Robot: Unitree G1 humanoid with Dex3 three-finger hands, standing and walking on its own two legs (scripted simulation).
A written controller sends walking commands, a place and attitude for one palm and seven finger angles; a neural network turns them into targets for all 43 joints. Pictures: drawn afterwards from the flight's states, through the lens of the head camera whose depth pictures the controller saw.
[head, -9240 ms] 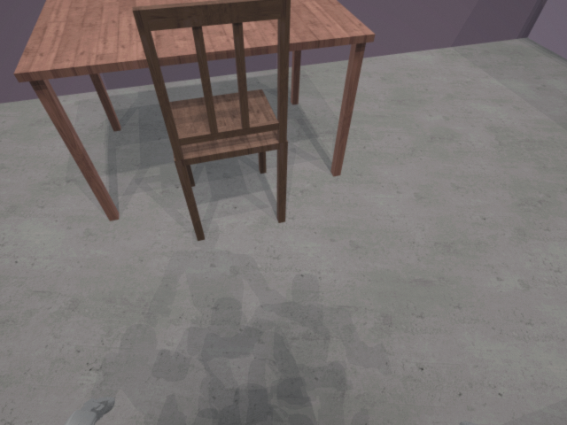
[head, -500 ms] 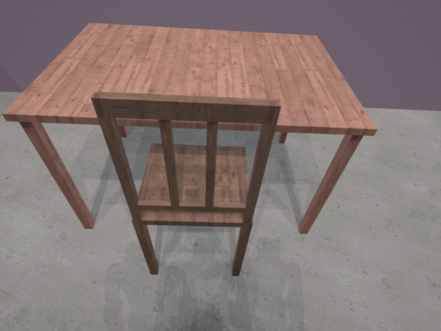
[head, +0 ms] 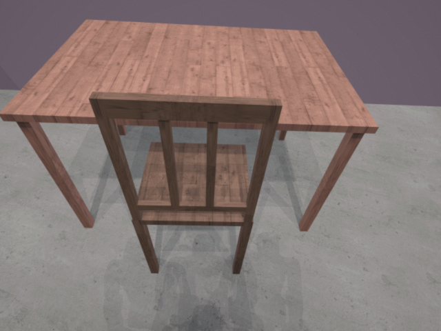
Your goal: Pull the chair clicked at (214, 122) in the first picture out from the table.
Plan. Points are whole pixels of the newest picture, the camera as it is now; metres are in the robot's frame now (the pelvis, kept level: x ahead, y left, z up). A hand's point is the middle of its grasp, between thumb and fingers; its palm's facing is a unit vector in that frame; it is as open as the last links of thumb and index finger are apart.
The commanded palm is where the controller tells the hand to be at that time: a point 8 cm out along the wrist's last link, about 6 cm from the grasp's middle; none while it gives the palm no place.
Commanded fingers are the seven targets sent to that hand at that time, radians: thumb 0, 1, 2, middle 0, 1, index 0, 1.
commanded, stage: look again from close up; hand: left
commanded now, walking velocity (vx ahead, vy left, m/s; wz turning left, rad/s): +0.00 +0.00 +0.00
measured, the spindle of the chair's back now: (170, 167) +0.52 +0.17 -0.06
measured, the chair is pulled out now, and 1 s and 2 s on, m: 0.00 0.00 0.00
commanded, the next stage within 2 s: none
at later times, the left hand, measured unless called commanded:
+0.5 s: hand out of the picture -0.02 +0.14 -0.18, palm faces +0.05 -0.99 -0.12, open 7.4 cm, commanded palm none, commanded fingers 0.00 0.90 0.90 -0.20 -0.30 -0.20 -0.30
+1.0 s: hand out of the picture -0.02 +0.14 -0.18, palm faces +0.05 -0.99 -0.12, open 7.4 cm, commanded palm none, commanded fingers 0.00 0.90 0.90 -0.20 -0.30 -0.20 -0.30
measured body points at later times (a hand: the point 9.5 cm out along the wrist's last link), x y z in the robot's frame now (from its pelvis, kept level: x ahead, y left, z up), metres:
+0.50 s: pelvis +0.01 +0.00 +0.00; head +0.01 +0.01 +0.45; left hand -0.02 +0.20 -0.17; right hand +0.00 -0.21 -0.16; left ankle +0.01 +0.07 -0.74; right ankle +0.03 -0.14 -0.74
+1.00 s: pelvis +0.02 +0.00 +0.00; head +0.01 +0.01 +0.45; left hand -0.02 +0.19 -0.17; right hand +0.00 -0.20 -0.16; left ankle +0.01 +0.07 -0.74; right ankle +0.03 -0.14 -0.74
